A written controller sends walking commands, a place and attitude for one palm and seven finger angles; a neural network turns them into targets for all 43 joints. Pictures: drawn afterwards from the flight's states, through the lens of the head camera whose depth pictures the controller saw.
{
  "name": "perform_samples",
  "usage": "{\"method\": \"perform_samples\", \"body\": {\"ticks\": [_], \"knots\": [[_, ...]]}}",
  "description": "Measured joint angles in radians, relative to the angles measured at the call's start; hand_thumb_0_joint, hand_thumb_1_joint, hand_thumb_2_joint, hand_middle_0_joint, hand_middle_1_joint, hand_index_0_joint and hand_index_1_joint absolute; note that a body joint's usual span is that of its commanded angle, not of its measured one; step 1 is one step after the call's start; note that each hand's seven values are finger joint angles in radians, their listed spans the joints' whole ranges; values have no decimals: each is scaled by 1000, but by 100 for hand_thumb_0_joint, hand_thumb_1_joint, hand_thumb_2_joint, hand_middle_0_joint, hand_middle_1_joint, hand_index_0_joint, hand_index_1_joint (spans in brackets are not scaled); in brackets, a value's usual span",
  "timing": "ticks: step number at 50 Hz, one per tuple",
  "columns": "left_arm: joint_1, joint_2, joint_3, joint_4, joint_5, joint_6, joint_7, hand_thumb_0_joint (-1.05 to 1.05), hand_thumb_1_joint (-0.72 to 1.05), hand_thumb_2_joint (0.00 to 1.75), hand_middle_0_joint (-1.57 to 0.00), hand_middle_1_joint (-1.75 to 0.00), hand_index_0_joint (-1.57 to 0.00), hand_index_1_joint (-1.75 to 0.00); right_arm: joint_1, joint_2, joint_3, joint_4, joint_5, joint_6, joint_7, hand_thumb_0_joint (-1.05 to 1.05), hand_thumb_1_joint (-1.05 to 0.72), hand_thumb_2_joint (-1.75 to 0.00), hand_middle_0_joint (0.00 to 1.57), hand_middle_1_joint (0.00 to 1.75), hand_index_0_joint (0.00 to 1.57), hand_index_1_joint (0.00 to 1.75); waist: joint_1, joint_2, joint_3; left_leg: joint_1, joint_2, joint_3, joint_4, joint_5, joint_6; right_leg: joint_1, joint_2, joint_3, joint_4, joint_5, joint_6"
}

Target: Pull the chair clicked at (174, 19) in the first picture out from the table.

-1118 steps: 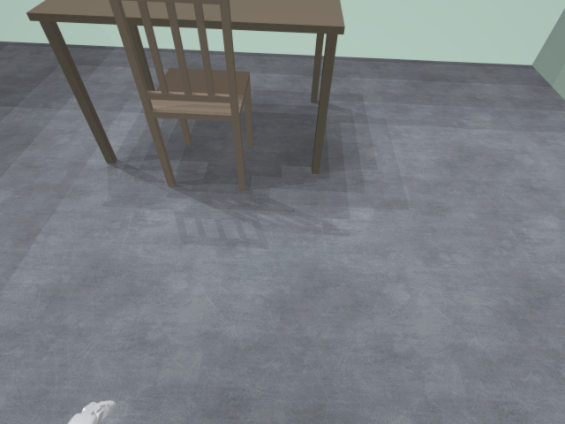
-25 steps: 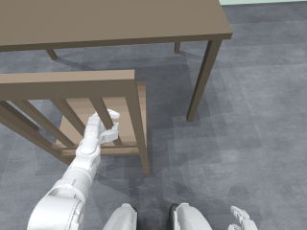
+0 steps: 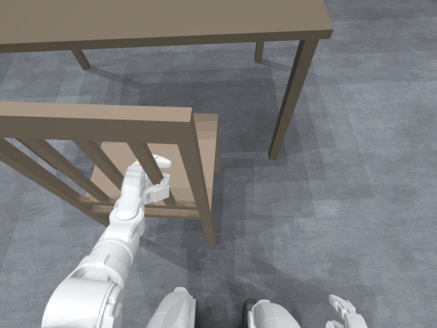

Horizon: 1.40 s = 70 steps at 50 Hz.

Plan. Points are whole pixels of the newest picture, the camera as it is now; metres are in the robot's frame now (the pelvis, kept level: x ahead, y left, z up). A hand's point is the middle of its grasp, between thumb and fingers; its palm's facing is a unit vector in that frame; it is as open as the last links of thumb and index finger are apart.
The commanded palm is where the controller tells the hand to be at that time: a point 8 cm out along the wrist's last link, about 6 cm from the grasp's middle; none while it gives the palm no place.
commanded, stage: step backward, pulling the chair out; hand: left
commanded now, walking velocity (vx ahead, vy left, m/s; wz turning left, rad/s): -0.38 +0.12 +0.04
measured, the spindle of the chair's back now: (115, 175) +0.41 +0.24 -0.07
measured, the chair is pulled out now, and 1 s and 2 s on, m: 0.25 0.39 0.53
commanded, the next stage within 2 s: stop walking, hand still on the chair in 1.42 s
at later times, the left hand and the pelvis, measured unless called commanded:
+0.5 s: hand (159, 227) +0.29 +0.13 -0.06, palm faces -0.01 -0.99 -0.16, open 5.6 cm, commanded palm +0.28 +0.18 -0.06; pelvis -0.08 +0.01 -0.01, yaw -1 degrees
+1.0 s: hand (158, 263) +0.22 +0.12 -0.06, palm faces +0.00 -0.99 -0.16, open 5.6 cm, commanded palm +0.21 +0.17 -0.06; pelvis -0.15 +0.01 +0.01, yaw +0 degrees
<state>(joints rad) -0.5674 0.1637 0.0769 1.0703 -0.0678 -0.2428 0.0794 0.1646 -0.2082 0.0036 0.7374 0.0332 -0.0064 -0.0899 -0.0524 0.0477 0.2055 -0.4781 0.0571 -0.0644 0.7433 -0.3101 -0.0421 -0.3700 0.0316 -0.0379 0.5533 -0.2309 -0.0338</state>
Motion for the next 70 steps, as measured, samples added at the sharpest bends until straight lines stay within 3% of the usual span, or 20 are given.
{"method": "perform_samples", "body": {"ticks": [3, 7, 15, 20, 25, 27, 30, 34, 36, 39, 41, 43, 47, 52, 57, 61, 62, 65, 68, 70], "knots": [[-1, -8, 3, -6, 4, 16, 4, 5, 65, 78, -28, -109, -50, -145, -4, -29, -2, -1, -3, -2, -15, 1, -90, -89, 21, 30, 21, 30, -16, -10, -14, 13, -28, -7, 22, -90, 7, -27, -25, 3, 6, 6, 7], [2, -30, -30, -40, 10, 46, 10, 5, 66, 77, -28, -111, -50, -145, -1, -83, -19, -4, -3, 7, -36, 1, -90, -89, 21, 30, 21, 30, -39, 11, -29, 98, -10, -3, -140, 55, 3, -61, -45, -19, 34, 6, 28], [8, 1, -85, -89, 19, 70, 2, 4, 66, 76, -26, -117, -50, -145, 4, -60, -28, -68, -2, 47, -39, 1, -91, -89, 20, 30, 21, 30, -18, -62, -14, 90, -35, 52, -178, 74, 10, -84, -71, 28, -3, 78, 49], [43, 11, -67, -87, 12, 62, -9, 5, 65, 78, -27, -117, -50, -145, 28, -5, -14, -72, -19, 46, -9, 1, -90, -89, 20, 30, 21, 30, 0, -56, -25, 79, -12, 63, -151, 74, 3, -85, -46, 30, 79, -58, 31], [51, 2, -26, -47, -6, 34, -10, 6, 63, 80, -30, -114, -50, -145, 31, 20, 4, -32, -4, 35, 5, 1, -90, -89, 21, 30, 21, 30, 0, -1, -6, 57, 22, 37, -75, 18, -13, -60, -17, -5, 34, 78, 10], [41, -7, -17, -21, -7, 28, -4, 6, 63, 80, -30, -112, -50, -145, 26, 13, 0, -8, 3, 29, 0, 1, -90, -89, 21, 30, 21, 30, -6, 1, -14, 13, -14, 17, 68, -131, -3, -75, -29, -6, 33, 70, 3], [20, -30, -8, 11, -2, 30, 5, 7, 63, 79, -30, -111, -50, -145, 20, -16, -5, 28, -2, 15, -6, 1, -90, -89, 21, 30, 21, 30, -7, -13, -27, 2, -63, 20, 211, -203, 5, -90, -58, 4, -2, 105, 10], [2, -51, -30, 27, 18, 40, 11, 7, 64, 78, -28, -113, -50, -145, 30, -62, -3, 46, -1, -5, -21, 1, -90, -89, 21, 30, 21, 30, -21, -23, -61, 129, -57, 40, -1, -166, 9, -122, -88, -3, -30, 143, 29], [-10, -55, -61, 23, 25, 49, 9, 7, 64, 78, -28, -116, -50, -145, 40, -83, -10, 45, -1, -11, -32, 1, -90, -89, 21, 30, 21, 30, -28, -21, -77, 194, -41, 50, -169, -26, 22, -152, -99, -15, -13, 147, 40], [-16, -39, -87, 7, 20, 62, 0, 7, 65, 77, -27, -119, -50, -145, 47, -69, -23, 28, -6, 1, -37, 1, -91, -89, 21, 30, 21, 30, -10, -61, -56, 196, -57, 73, -162, -23, 22, -164, -96, 17, 99, 41, 42], [4, -35, -85, -5, 9, 61, -5, 7, 65, 77, -26, -118, -50, -145, 63, -56, -28, 10, -18, 1, -27, 1, -91, -89, 20, 30, 20, 30, -2, -48, -57, 197, -39, 77, -172, -33, 17, -157, -66, 17, 220, -97, 36], [12, -38, -77, -4, 5, 48, -11, 8, 65, 77, -26, -117, -50, -145, 75, -41, -30, 2, -23, -3, -10, 1, -91, -89, 20, 30, 20, 30, 6, -22, -48, 196, -17, 71, -179, -24, 10, -103, -43, 8, 220, -120, 24], [-5, -38, -44, 23, 5, 24, -14, 8, 64, 78, -29, -116, -50, -145, 66, -16, -19, 24, -11, -3, 19, 1, -90, -89, 20, 30, 21, 30, 20, 28, -16, 132, 33, 51, -53, -7, 0, 47, 2, -19, -29, -15, 0], [-45, -25, 3, 37, 1, 33, -4, 9, 64, 78, -28, -112, -50, -145, 10, -8, -5, 27, -1, -6, 8, 1, -90, -89, 21, 30, 21, 30, 0, -21, 38, 1, -41, 13, 224, -202, -9, 38, -37, 11, -56, 35, -8], [-23, -36, 1, -9, 4, 54, 10, 8, 65, 76, -28, -112, -50, -145, -17, -57, -1, -1, -3, 3, -11, 1, -90, -89, 21, 30, 21, 30, -37, -37, 29, 45, -40, 27, 27, -121, -17, 1, -82, 28, -55, 58, 18], [-1, -53, -57, -61, 11, 83, 15, 7, 65, 75, -28, -116, -50, -145, -14, -101, -16, -28, 2, 21, -31, 1, -90, -89, 21, 30, 21, 30, -49, -6, 3, 162, 5, 38, -210, 125, -7, -39, -80, 21, -7, 49, 46], [-2, -54, -75, -72, 13, 91, 14, 6, 65, 75, -28, -117, -50, -145, -11, -102, -25, -35, 2, 27, -33, 1, -90, -89, 21, 30, 21, 30, -50, -4, -2, 170, 9, 41, -229, 98, -18, -52, -82, 17, 13, 43, 52], [-2, -36, -107, -86, 17, 103, 4, 6, 66, 74, -27, -121, -50, -144, 0, -60, -31, -58, 1, 49, -19, 1, -91, -89, 20, 30, 20, 30, -13, -59, 5, 176, -2, 73, -210, 51, -28, -71, -86, 55, 58, 1, 48], [22, -30, -106, -91, 14, 102, -11, 7, 66, 75, -26, -122, -50, -145, 27, -23, -19, -80, -11, 45, 0, 1, -91, -89, 20, 30, 20, 30, 9, -49, -1, 173, 22, 78, -198, 52, -32, -67, -64, 33, 120, -121, 38], [41, -29, -97, -81, 8, 88, -22, 7, 65, 76, -27, -121, -50, -145, 45, 0, -9, -79, -12, 42, 15, 1, -91, -89, 20, 30, 20, 30, 19, -31, -11, 168, 40, 75, -184, 48, -42, -28, -49, 18, 89, -102, 34]]}}
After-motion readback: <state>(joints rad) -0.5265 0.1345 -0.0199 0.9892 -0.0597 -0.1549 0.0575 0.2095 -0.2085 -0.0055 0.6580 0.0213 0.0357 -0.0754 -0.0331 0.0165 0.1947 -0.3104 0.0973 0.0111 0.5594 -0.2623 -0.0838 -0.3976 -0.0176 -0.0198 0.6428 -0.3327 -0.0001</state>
